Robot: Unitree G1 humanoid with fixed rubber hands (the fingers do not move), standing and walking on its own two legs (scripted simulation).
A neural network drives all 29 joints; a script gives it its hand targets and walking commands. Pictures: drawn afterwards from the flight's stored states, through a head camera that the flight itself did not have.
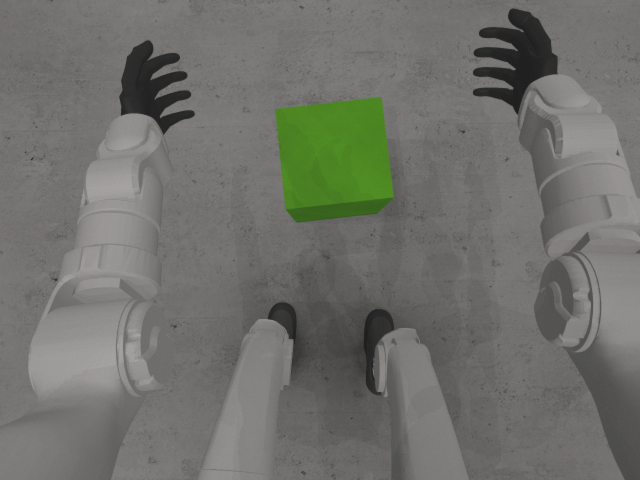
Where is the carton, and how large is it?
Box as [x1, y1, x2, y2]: [275, 97, 393, 222]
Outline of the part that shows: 381,97 275,109 285,208 296,222 377,213 393,197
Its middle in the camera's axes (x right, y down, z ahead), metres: +0.03 -0.15 +0.88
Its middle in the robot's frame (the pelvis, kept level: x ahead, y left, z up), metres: +0.56 +0.03 -0.54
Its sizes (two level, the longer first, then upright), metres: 0.210 0.200 0.250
